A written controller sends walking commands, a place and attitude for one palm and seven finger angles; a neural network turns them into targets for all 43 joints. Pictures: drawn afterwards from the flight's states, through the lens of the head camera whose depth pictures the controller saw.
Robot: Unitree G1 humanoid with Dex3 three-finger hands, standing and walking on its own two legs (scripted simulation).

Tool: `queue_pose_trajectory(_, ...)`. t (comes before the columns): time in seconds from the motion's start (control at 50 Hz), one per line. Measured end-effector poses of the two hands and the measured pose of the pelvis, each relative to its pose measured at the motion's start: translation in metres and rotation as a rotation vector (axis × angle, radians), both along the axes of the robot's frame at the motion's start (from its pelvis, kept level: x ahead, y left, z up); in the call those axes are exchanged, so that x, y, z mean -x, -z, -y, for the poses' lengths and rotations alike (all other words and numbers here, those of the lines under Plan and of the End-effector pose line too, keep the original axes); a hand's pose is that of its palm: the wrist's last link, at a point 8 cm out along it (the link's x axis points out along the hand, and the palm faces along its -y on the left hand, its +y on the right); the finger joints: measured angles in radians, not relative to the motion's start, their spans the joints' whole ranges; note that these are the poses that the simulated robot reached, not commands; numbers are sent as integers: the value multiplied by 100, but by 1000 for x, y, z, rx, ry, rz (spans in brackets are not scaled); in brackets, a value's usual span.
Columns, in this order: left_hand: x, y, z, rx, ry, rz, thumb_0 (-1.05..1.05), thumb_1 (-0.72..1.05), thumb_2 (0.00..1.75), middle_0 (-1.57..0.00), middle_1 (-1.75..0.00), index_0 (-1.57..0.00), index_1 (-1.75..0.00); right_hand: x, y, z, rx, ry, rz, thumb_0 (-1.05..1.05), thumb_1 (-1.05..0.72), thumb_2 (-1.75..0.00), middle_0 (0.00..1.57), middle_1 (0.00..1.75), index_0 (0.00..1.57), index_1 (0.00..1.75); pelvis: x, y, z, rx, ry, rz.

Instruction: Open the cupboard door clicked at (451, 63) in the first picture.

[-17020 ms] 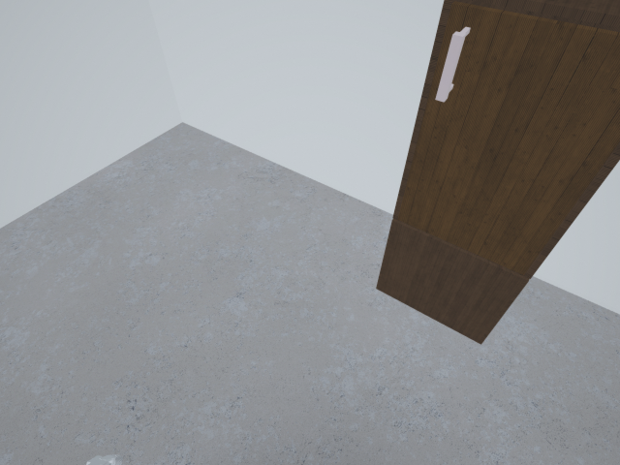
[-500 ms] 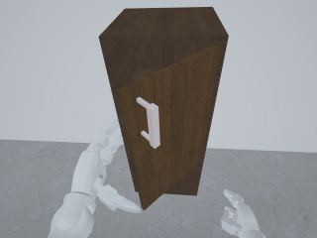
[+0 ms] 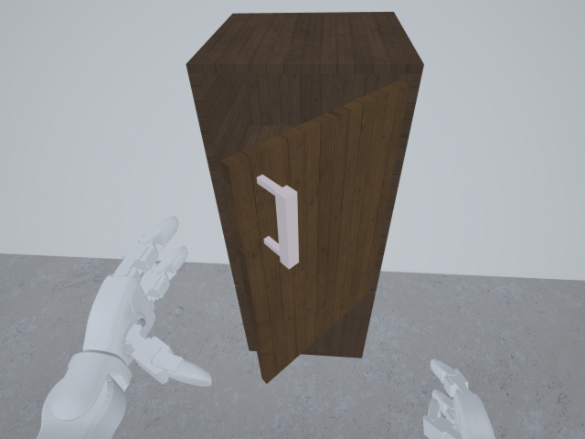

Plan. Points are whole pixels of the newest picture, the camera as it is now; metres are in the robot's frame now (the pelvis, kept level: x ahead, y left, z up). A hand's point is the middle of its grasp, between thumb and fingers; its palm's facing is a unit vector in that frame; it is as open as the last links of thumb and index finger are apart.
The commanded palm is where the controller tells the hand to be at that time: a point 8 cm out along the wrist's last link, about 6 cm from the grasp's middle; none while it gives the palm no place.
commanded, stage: draw the hand back to the body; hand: left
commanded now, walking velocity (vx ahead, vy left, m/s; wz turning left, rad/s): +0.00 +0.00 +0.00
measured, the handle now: (277, 222) +0.36 +0.06 +0.15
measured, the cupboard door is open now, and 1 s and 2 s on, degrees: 47 47 47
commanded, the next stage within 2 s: step back with the hand held close in 1.20 s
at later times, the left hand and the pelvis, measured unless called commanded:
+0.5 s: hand (111, 309) +0.21 +0.23 +0.15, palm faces +0.30 -0.90 -0.32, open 13.0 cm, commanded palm +0.16 +0.28 +0.17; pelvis +0.00 +0.02 +0.01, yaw -1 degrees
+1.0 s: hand (71, 292) +0.22 +0.28 +0.16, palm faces +0.44 -0.82 -0.38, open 7.7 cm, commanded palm +0.17 +0.32 +0.17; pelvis +0.02 +0.02 +0.01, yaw -2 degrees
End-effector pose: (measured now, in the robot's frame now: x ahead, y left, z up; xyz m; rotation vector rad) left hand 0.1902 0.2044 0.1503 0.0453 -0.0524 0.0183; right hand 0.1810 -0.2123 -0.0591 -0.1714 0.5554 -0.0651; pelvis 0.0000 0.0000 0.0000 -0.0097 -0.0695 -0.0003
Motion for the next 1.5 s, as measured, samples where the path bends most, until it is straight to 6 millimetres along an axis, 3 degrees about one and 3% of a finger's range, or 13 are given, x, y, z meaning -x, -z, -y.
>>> queue_pose_trajectory(0.14, 9, 0, -18, -8, -11, -3, -2, -47, 31, -16, -30, -15, -30, -6, -4, -7, 9, -15, 29, 1, -91, -90, 20, 30, 20, 30, 1, 0, -5, 2, -7, -3)
queue_pose_trajectory(0.26, 19, -9, -35, -190, -161, 71, -1, -34, 37, -16, -30, -16, -30, -6, -6, -16, 34, -32, 13, 1, -91, -90, 20, 30, 20, 30, 3, -4, -9, 4, 3, 3)
queue_pose_trajectory(0.54, 13, -11, -74, -310, -287, 79, -1, 11, 56, -18, -30, -18, -30, 6, 12, -21, 47, 5, -132, 1, -90, -90, 20, 30, 20, 30, -7, -9, -22, 0, 23, 3)
queue_pose_trajectory(0.88, 9, -22, -115, -390, -416, 75, 0, 70, 81, -21, -30, -20, -30, -10, 8, -9, 60, 45, -131, 1, -91, -90, 20, 30, 20, 30, -22, -9, -23, -2, 34, -11)
queue_pose_trajectory(1.08, 9, -19, -107, -369, -419, 68, 1, 86, 88, -21, -30, -21, -30, -15, 7, -8, 53, 33, -123, 1, -91, -90, 20, 30, 20, 30, -21, -9, -19, -3, 29, -12)
queue_pose_trajectory(1.34, 14, -24, -99, -384, -418, 74, 1, 89, 90, -21, -30, -21, -30, -6, 12, -1, 40, 42, -135, 1, -91, -90, 20, 30, 20, 30, -18, -10, -11, -2, 28, -5)
queue_pose_trajectory(1.42, 15, -36, -99, -442, -391, 111, 1, 89, 90, -21, -30, -21, -30, -2, 13, 5, 38, 59, -148, 1, -91, -90, 20, 30, 20, 30, -15, -9, -11, 7, 32, -34)
queue_pose_trajectory(1.5, 14, -35, -98, -486, -344, 87, 1, 89, 90, -21, -30, -21, -30, 5, 13, 12, 43, 102, -164, 1, -91, -90, 20, 30, 20, 30, -9, -8, -15, 8, 46, -61)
